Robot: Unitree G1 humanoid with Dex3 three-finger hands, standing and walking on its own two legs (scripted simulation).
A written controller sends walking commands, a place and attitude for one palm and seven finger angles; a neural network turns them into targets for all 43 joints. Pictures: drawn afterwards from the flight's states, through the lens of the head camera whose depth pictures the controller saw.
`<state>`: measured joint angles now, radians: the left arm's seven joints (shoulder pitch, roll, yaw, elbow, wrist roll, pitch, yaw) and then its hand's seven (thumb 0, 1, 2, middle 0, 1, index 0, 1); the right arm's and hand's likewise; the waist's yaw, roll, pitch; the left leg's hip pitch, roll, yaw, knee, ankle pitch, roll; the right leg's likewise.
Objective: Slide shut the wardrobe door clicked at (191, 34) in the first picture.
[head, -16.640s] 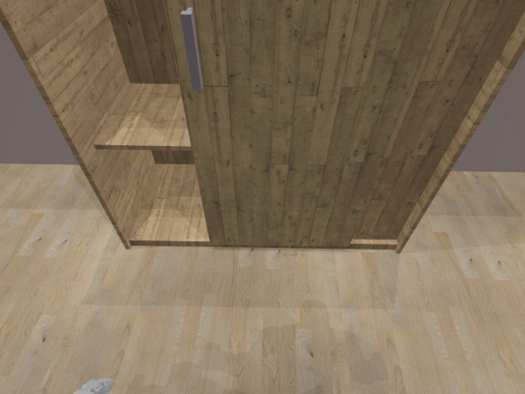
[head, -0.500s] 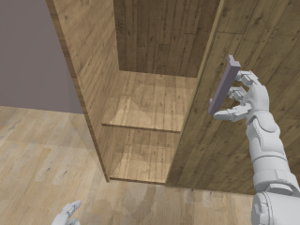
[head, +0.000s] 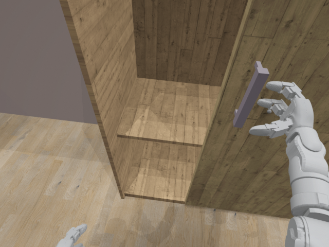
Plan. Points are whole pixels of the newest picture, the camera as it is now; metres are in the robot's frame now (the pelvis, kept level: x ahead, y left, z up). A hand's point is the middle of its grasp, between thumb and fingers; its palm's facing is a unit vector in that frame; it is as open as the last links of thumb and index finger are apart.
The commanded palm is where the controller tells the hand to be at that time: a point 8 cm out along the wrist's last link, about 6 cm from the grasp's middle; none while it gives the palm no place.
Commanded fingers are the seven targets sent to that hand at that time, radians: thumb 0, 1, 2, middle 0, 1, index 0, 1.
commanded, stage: move the hooked fingers beside the handle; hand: right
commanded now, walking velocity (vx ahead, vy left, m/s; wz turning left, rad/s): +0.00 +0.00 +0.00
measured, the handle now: (247, 96) +0.47 -0.16 +0.15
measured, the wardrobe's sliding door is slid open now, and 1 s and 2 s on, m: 0.37 0.37 0.37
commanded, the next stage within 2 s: feel for the door with the fingertips in 1.94 s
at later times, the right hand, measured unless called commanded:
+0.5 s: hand (275, 113) +0.41 -0.21 +0.16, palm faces +0.06 +1.00 -0.01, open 14.0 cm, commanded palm +0.38 -0.26 +0.15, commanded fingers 0.00 0.50 -0.30 0.30 1.20 0.30 1.20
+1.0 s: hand (282, 116) +0.40 -0.22 +0.16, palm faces +0.07 +1.00 -0.02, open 14.0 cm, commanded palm +0.37 -0.27 +0.15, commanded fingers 0.00 0.50 -0.30 0.30 1.20 0.30 1.20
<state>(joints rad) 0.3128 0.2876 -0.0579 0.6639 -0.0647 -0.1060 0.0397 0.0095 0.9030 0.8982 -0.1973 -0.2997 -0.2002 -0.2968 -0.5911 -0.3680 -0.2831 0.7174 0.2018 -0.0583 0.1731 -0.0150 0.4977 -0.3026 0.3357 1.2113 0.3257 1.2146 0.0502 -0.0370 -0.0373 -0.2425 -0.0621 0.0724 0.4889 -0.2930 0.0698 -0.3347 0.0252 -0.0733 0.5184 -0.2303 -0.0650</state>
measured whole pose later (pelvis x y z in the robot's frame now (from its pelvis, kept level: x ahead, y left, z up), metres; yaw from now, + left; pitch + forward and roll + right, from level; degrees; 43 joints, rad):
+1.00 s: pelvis +0.00 +0.00 +0.00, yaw +0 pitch +2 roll +0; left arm 0.29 0.29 -0.06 0.65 -0.07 -0.11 0.05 0.01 0.90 0.90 -0.20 -0.30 -0.20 -0.30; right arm -0.51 -0.41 -0.31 0.62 0.23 -0.01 0.24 -0.02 0.50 -0.30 0.30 1.20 0.30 1.20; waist 0.04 -0.04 -0.04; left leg -0.23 -0.06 0.08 0.48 -0.30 0.07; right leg -0.32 0.03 -0.06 0.51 -0.23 -0.06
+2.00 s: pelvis +0.02 -0.01 +0.00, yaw -1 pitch +2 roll +1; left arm 0.28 0.28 -0.06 0.65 -0.07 -0.10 0.03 0.01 0.90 0.90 -0.20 -0.30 -0.20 -0.30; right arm -0.45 -0.35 -0.28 0.50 0.24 0.02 0.23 -0.02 0.50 -0.30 0.30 1.20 0.30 1.20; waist 0.02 -0.04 -0.06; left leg -0.21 -0.05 0.08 0.47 -0.31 0.06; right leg -0.31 0.04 -0.06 0.51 -0.25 -0.07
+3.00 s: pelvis +0.01 +0.01 +0.00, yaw +0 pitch +3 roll +0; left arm 0.29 0.29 -0.05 0.67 -0.07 -0.09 0.03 0.01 0.90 0.90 -0.20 -0.30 -0.20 -0.30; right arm -0.59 -0.37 -0.27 0.67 0.21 -0.02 0.19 -0.02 0.50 -0.30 0.35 1.23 0.33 1.22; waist 0.04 -0.03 -0.05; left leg -0.24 -0.07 0.08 0.49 -0.30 0.08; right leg -0.34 0.02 -0.06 0.54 -0.24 -0.05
